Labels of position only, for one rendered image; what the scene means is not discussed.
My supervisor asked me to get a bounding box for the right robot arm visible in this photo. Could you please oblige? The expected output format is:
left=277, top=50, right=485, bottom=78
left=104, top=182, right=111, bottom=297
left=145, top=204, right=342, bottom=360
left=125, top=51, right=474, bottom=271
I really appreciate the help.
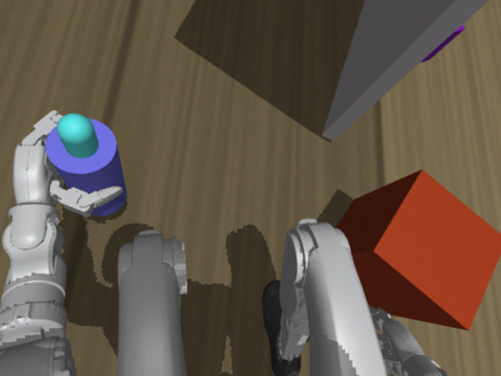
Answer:
left=401, top=355, right=450, bottom=376

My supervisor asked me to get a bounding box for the left robot arm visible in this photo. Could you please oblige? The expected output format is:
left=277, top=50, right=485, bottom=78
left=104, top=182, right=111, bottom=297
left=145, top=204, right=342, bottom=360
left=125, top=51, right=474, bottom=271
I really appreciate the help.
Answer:
left=0, top=203, right=77, bottom=376

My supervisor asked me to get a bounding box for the right robot hand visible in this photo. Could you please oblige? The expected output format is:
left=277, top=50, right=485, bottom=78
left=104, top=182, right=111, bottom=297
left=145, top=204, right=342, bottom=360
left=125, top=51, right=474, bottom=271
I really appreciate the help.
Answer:
left=369, top=307, right=426, bottom=376

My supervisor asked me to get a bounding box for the left robot hand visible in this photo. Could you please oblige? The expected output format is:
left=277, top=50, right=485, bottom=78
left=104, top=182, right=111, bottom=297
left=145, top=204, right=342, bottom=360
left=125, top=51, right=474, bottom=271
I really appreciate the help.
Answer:
left=13, top=110, right=123, bottom=217

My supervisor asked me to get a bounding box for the right robot foot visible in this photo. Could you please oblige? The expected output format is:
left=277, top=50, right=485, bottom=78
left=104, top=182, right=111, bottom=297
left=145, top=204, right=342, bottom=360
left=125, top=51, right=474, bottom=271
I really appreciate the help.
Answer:
left=262, top=280, right=301, bottom=376

